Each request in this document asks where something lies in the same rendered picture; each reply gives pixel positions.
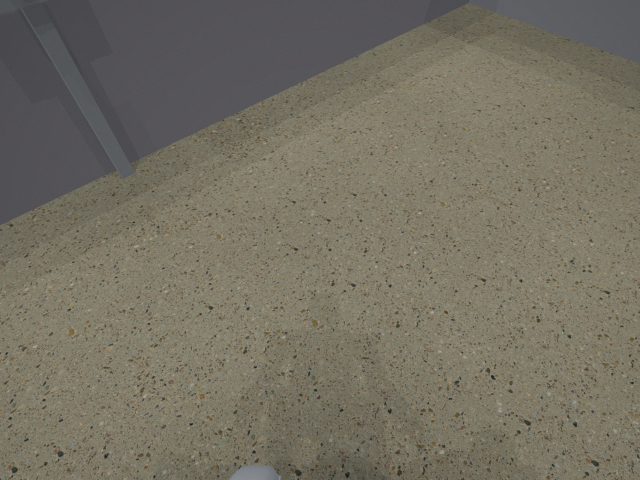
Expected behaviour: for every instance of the panel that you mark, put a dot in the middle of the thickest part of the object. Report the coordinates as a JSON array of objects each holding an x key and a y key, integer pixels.
[{"x": 59, "y": 55}]

